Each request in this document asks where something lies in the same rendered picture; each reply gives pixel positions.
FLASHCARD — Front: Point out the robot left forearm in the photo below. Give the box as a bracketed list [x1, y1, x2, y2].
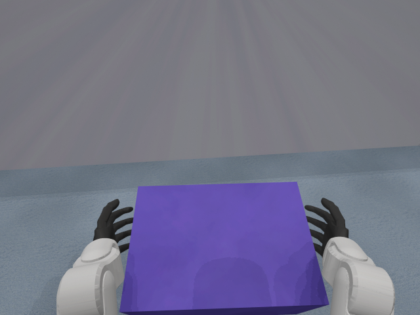
[56, 238, 125, 315]

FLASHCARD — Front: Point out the robot right forearm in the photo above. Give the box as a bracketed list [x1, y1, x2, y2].
[322, 237, 395, 315]

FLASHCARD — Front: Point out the right robot hand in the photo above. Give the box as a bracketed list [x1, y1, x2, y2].
[304, 198, 348, 257]

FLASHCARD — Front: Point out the carton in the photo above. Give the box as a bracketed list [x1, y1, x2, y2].
[119, 182, 329, 315]

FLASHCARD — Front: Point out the left robot hand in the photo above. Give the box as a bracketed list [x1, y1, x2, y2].
[93, 199, 133, 254]

